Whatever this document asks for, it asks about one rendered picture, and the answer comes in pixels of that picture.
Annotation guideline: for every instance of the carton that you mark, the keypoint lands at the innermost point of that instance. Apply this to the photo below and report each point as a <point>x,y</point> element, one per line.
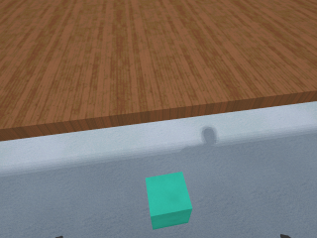
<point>169,201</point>

